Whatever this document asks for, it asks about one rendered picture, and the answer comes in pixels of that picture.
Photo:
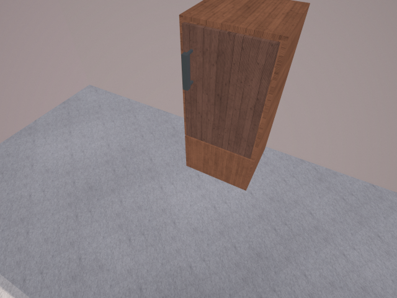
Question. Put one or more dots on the cupboard door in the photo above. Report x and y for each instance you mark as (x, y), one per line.
(231, 74)

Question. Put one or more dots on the handle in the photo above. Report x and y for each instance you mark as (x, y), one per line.
(185, 58)

